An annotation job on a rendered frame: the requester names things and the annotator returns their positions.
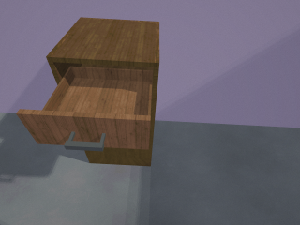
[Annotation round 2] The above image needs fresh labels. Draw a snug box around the handle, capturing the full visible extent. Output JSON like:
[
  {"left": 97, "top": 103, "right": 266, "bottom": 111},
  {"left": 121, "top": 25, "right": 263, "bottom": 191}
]
[{"left": 64, "top": 131, "right": 106, "bottom": 152}]

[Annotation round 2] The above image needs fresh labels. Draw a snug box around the drawer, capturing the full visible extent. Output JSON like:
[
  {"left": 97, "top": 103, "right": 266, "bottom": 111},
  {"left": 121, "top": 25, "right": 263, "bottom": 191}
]
[{"left": 16, "top": 66, "right": 153, "bottom": 150}]

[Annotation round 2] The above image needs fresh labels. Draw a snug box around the cabinet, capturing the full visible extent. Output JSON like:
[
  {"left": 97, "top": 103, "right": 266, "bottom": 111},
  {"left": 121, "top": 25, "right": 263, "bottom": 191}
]
[{"left": 46, "top": 17, "right": 159, "bottom": 167}]

